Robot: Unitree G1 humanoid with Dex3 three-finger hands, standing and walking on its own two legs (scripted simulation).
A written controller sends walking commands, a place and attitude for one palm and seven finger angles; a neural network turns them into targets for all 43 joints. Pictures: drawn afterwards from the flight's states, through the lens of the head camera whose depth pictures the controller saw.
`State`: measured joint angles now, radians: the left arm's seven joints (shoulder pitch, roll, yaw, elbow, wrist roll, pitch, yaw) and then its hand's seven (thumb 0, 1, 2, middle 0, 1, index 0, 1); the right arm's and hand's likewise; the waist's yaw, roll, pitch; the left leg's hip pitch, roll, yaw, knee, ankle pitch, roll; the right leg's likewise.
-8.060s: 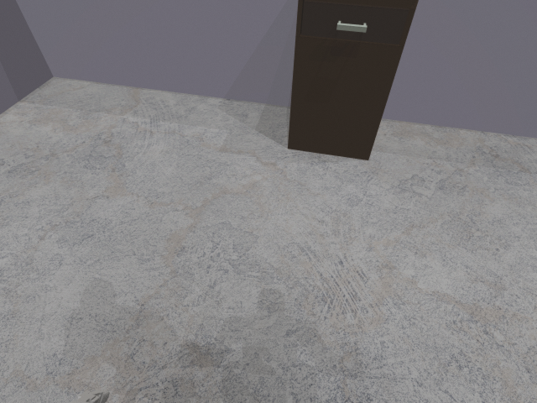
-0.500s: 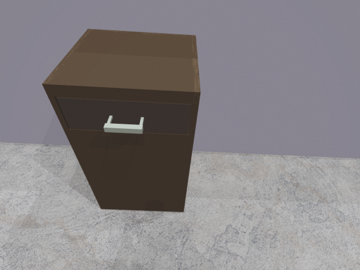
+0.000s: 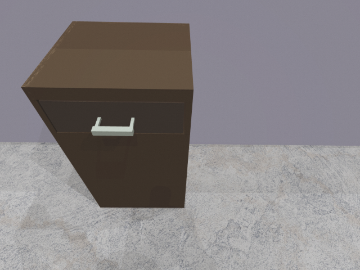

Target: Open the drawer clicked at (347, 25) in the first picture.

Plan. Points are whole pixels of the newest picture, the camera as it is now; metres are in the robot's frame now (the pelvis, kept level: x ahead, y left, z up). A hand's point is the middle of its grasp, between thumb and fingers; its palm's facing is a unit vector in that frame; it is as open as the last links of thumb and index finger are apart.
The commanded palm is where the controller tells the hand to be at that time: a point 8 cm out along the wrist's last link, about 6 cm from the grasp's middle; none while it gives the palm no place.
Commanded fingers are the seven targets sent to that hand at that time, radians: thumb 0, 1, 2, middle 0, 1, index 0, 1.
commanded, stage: come to a stop and stand still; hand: left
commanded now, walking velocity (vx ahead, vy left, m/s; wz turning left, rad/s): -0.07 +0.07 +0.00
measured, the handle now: (114, 125) +0.52 +0.24 -0.03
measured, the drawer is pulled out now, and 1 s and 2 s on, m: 0.00 0.00 0.00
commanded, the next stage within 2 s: look again from close up in 0.64 s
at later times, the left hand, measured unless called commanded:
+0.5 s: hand out of the picture -0.03 +0.18 -0.17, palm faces +0.03 -0.98 -0.19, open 7.4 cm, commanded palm none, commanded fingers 0.00 0.90 0.90 -0.20 -0.30 -0.20 -0.30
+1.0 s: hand out of the picture -0.07 +0.17 -0.17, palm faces +0.04 -0.98 -0.20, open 7.4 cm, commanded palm none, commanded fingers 0.00 0.90 0.90 -0.20 -0.30 -0.20 -0.30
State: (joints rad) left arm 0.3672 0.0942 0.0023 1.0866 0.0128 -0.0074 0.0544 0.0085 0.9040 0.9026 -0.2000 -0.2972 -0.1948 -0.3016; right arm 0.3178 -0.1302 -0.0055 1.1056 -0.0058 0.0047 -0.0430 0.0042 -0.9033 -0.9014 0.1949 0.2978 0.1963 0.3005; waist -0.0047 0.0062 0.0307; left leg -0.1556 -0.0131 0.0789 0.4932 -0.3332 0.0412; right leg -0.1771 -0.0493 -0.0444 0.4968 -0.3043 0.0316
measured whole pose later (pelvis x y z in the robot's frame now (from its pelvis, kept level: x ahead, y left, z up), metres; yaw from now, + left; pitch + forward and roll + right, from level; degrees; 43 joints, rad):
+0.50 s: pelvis -0.05 +0.00 +0.01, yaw +0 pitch -1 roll +0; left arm 0.28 0.16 0.01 1.06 0.02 0.01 0.04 0.01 0.91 0.90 -0.20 -0.30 -0.19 -0.30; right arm 0.26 -0.16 0.00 1.08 -0.02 0.02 -0.01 0.00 -0.91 -0.90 0.19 0.30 0.20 0.30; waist 0.00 -0.01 0.01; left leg -0.18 -0.02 0.08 0.43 -0.23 0.05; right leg -0.19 -0.06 -0.05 0.42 -0.20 0.04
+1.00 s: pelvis -0.04 +0.00 +0.00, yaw +1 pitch -1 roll +0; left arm 0.35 0.14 -0.02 1.10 0.02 -0.02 0.03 0.01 0.90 0.90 -0.20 -0.30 -0.19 -0.30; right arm 0.33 -0.16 0.02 1.06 -0.02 -0.01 -0.02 0.02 -0.92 -0.90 0.20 0.30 0.20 0.30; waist 0.00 0.02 0.00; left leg -0.21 -0.03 0.07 0.49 -0.27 0.05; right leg -0.23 -0.06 -0.05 0.51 -0.26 0.03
